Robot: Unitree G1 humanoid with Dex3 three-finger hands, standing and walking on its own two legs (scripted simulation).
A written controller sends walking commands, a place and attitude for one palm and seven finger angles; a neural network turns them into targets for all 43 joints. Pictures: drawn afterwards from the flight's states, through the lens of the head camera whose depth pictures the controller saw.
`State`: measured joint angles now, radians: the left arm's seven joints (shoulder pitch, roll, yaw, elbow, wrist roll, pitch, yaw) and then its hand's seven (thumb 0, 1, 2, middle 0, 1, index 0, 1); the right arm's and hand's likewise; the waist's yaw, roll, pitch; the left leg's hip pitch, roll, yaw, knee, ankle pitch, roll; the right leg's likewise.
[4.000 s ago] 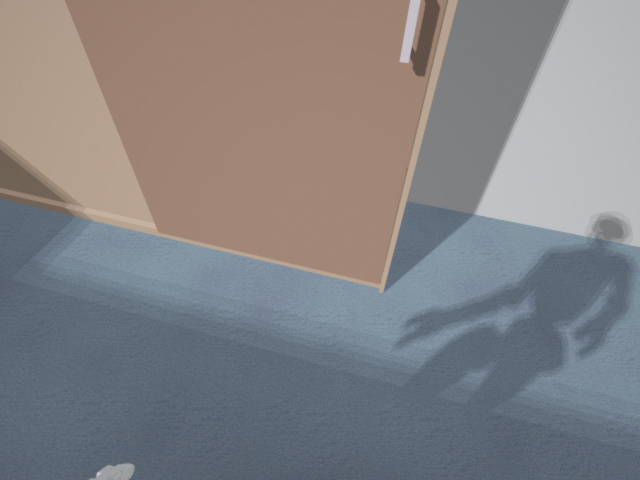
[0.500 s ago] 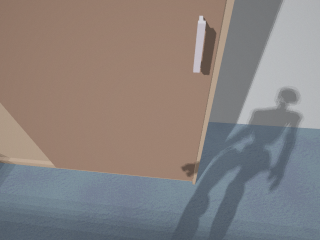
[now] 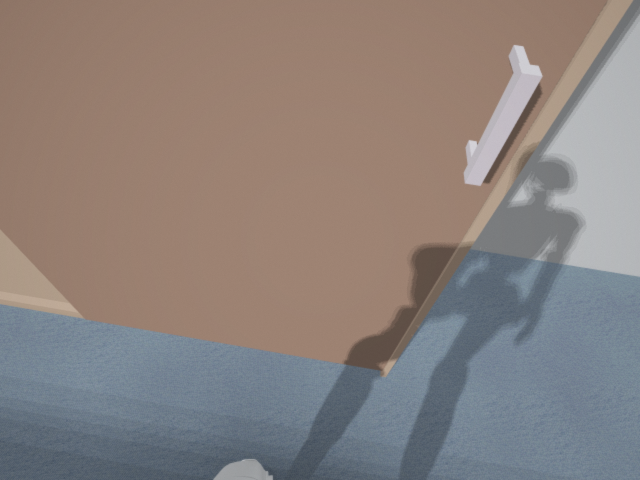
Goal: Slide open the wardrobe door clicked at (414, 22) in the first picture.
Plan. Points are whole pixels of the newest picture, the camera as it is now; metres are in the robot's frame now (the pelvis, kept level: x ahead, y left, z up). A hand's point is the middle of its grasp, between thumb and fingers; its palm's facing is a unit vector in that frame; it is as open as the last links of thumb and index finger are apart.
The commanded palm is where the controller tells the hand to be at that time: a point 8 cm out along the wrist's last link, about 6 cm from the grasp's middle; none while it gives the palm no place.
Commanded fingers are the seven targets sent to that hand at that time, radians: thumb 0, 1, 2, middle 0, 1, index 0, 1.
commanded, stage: come to a stop and stand still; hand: right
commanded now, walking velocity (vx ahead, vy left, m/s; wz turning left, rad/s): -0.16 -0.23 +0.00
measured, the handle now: (494, 119) +0.47 -0.14 +0.22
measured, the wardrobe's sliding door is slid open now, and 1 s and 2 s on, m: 0.00 0.00 0.00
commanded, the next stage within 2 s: look again from close up in 1.46 s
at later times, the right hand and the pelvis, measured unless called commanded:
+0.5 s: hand out of the picture -0.04 -0.25 -0.16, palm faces +0.09 +0.98 -0.19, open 7.4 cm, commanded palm none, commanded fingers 0.00 -0.90 -0.90 0.20 0.30 0.20 0.30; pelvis -0.07 -0.05 +0.02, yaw -1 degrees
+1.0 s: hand out of the picture +0.00 -0.22 -0.17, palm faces -0.07 +0.97 -0.24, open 7.3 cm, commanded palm none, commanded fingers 0.00 -0.90 -0.90 0.20 0.30 0.20 0.30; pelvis -0.05 -0.04 +0.00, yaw +2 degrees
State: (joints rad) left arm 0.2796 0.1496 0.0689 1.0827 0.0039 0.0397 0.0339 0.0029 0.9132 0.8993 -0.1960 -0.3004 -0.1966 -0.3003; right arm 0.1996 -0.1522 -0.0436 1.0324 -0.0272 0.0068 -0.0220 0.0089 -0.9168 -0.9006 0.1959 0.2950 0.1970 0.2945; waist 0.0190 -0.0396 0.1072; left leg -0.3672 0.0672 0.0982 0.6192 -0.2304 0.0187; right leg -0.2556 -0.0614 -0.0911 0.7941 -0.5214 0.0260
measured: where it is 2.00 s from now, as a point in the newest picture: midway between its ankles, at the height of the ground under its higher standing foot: outside the picture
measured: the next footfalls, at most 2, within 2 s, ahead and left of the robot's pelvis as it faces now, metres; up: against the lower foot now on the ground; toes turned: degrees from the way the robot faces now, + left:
right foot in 0.40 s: -0.06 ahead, -0.15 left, +0.00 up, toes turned -3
left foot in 0.90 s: -0.03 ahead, +0.11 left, +0.00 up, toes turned +2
